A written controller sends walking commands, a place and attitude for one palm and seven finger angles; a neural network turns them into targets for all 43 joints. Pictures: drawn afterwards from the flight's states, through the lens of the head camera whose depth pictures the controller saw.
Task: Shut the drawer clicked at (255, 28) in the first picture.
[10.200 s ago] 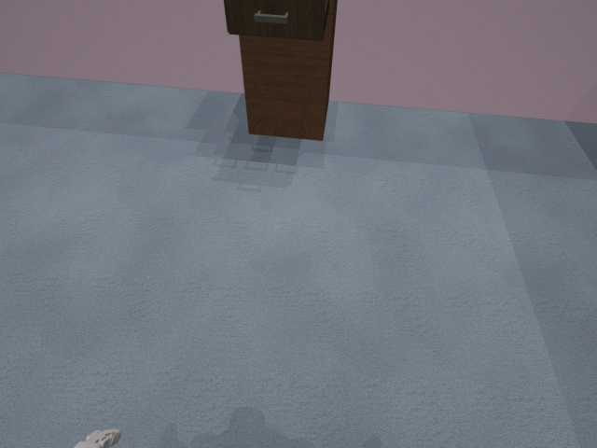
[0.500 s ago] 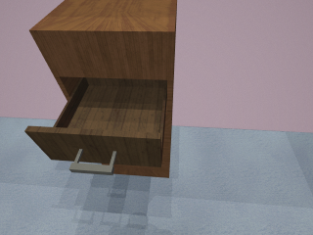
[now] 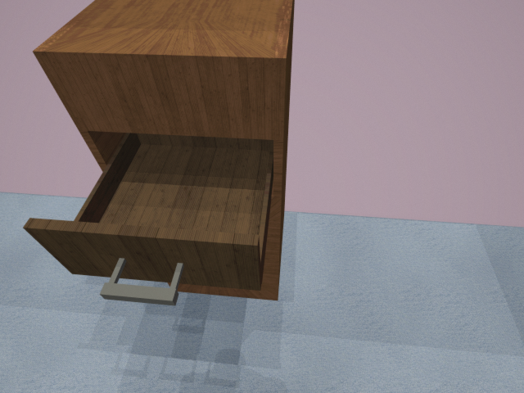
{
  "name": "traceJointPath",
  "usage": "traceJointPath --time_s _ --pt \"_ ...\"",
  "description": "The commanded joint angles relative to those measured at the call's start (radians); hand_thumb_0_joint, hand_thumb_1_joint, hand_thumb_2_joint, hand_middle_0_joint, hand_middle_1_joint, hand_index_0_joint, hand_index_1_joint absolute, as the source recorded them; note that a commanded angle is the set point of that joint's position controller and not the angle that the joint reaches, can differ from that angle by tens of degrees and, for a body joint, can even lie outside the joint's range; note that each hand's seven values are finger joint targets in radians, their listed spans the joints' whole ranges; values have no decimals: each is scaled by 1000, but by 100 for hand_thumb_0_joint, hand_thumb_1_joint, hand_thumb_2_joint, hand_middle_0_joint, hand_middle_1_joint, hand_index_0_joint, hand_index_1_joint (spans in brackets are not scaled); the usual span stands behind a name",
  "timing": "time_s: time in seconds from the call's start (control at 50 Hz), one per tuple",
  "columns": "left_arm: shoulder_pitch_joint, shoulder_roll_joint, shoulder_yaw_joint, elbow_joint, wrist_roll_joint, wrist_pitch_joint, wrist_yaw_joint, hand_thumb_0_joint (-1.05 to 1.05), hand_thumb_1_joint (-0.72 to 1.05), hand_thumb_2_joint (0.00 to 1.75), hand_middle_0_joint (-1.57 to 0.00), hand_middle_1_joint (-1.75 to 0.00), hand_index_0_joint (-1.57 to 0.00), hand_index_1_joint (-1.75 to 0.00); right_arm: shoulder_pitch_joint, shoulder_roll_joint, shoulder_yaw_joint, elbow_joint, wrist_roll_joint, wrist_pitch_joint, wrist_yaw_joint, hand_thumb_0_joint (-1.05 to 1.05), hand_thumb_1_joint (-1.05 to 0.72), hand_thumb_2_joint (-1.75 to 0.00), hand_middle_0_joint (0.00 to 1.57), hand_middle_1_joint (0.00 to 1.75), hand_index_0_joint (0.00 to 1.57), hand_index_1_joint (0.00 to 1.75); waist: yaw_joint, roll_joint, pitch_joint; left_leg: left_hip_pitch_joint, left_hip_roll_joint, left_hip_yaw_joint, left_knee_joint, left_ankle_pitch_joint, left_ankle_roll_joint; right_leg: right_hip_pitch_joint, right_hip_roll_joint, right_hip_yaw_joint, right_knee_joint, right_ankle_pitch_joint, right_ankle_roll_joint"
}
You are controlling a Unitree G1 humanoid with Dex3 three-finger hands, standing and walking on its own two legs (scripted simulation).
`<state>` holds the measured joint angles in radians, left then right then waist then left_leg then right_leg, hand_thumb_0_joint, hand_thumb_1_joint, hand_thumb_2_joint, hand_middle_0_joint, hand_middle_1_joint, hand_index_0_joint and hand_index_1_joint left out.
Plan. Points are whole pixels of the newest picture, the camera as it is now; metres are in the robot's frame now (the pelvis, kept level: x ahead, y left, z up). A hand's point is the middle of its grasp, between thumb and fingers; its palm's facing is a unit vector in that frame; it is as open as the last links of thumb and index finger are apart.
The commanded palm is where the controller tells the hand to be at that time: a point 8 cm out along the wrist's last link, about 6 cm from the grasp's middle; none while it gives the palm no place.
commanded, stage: look again from close up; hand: left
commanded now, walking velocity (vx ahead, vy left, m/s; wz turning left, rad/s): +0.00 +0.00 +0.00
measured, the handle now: (144, 280) +0.29 +0.23 -0.03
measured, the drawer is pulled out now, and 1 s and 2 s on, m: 0.25 0.25 0.25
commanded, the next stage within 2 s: shuffle to correct the standing spot in 0.54 s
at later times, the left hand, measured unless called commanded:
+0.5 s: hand out of the picture +0.00 +0.16 -0.17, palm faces +0.03 -0.98 -0.19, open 7.3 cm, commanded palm none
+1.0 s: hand out of the picture +0.00 +0.20 -0.18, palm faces +0.07 -0.97 -0.24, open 7.4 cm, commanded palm none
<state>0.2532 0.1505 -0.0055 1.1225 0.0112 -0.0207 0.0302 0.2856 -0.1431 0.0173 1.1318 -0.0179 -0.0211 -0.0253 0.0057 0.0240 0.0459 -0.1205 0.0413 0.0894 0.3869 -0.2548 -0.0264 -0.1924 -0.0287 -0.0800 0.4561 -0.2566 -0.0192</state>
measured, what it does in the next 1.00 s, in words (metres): stands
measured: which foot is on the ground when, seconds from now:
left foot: down 0.00-1.00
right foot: down 0.00-1.00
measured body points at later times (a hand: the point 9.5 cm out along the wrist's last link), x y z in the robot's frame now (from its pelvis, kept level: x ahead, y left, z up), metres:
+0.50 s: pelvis +0.01 -0.01 +0.00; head +0.03 -0.02 +0.45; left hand +0.00 +0.21 -0.16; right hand +0.00 -0.22 -0.17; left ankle -0.03 +0.13 -0.74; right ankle -0.01 -0.10 -0.74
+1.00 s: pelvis -0.03 +0.02 -0.01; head +0.01 +0.01 +0.44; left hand -0.01 +0.25 -0.16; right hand +0.00 -0.22 -0.17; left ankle -0.04 +0.13 -0.73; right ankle -0.01 -0.10 -0.74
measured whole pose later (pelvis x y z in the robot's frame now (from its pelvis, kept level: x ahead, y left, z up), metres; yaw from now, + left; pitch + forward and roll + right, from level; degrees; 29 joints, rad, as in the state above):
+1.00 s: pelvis -0.03 +0.02 -0.01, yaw +1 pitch +0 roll +1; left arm 0.23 0.16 0.04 1.03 0.03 0.02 0.04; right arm 0.25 -0.17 -0.05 1.03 -0.01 0.04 -0.02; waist 0.02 0.00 0.09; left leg -0.27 0.01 0.09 0.64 -0.39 -0.03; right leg -0.29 -0.07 -0.08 0.58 -0.28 -0.01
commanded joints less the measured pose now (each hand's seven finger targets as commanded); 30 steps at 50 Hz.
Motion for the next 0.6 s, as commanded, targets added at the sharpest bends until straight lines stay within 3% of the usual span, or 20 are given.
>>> traceJointPath --time_s 0.0,0.58 --pt "65 103 16 -21 0 -12 8 0 90 90 -20 -30 -20 -30 73 -74 -15 -13 5 -8 -5 0 -90 -90 20 30 20 30 -3 -29 14 -16 71 -62 -57 178 36 12 -98 91 -83 246 -18" --pt "117 77 14 -7 0 -13 9 0 90 90 -20 -30 -20 -30 102 -50 -14 0 8 -7 -12 0 -90 -90 20 30 20 30 -2 -40 31 -7 75 -56 -63 171 34 22 -87 93 -103 250 -23"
